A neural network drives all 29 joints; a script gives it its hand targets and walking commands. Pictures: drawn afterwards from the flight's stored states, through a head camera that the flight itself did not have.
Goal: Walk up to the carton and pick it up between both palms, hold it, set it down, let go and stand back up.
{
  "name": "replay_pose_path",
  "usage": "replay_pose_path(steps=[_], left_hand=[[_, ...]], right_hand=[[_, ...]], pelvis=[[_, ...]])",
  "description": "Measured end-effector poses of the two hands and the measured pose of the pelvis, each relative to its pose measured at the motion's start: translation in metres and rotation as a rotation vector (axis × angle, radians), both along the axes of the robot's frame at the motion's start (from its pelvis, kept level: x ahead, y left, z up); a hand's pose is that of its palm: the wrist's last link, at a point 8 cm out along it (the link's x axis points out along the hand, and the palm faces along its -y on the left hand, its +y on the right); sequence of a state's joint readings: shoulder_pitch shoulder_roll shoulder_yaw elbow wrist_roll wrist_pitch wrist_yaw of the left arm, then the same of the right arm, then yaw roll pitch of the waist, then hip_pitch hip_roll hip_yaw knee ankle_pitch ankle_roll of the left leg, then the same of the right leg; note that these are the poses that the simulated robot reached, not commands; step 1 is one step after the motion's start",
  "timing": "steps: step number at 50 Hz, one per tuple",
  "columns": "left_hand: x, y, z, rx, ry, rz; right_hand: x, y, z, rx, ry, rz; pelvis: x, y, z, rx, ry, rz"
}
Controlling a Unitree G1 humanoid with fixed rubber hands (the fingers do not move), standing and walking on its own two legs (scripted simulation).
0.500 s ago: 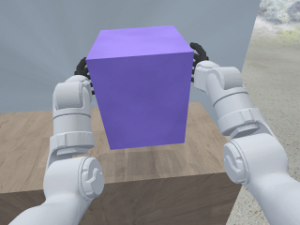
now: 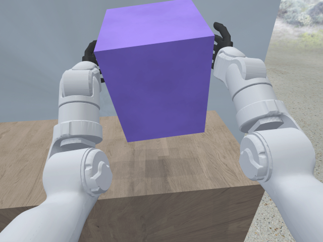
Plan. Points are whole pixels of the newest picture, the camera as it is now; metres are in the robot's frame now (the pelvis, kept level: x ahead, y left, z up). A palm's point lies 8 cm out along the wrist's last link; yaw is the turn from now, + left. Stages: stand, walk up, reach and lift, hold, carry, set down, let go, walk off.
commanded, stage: set down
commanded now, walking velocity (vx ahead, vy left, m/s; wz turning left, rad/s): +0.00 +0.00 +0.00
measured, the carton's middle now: (157, 73) +0.41 +0.00 +0.32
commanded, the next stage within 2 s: none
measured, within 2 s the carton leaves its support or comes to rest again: neither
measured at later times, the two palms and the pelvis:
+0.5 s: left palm (87, 90) +0.40 +0.17 +0.29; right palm (203, 70) +0.41 -0.12 +0.33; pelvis +0.01 +0.01 +0.00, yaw +0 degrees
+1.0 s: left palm (86, 98) +0.42 +0.18 +0.26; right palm (195, 81) +0.44 -0.11 +0.29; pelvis +0.02 +0.00 +0.00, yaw +0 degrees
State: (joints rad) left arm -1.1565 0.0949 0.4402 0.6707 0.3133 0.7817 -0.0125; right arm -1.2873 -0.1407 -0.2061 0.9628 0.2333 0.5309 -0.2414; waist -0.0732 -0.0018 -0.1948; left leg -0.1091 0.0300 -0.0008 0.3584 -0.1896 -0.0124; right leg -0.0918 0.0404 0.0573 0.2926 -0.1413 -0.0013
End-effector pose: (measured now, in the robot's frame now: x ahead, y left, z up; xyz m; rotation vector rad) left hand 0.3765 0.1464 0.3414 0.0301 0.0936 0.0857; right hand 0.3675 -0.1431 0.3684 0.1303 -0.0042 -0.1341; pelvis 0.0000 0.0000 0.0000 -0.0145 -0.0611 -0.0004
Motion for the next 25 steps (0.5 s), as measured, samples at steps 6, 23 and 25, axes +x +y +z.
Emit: replay_pose_path(steps=[6, 23, 25], left_hand=[[0.018, 0.001, -0.030, 0.018, 0.082, -0.009], [0.026, 0.023, -0.049, -0.006, 0.010, 0.054], [0.025, 0.024, -0.053, -0.009, 0.029, 0.051]], right_hand=[[0.021, 0.001, -0.025, -0.036, 0.035, 0.014], [0.042, 0.025, -0.036, -0.086, -0.035, 0.057], [0.042, 0.025, -0.042, -0.040, -0.011, 0.061]], pelvis=[[0.005, 0.000, 0.000, 0.000, 0.004, 0.000], [0.010, 0.004, 0.001, -0.006, -0.008, 0.002], [0.010, 0.005, 0.001, -0.006, -0.011, 0.002]])
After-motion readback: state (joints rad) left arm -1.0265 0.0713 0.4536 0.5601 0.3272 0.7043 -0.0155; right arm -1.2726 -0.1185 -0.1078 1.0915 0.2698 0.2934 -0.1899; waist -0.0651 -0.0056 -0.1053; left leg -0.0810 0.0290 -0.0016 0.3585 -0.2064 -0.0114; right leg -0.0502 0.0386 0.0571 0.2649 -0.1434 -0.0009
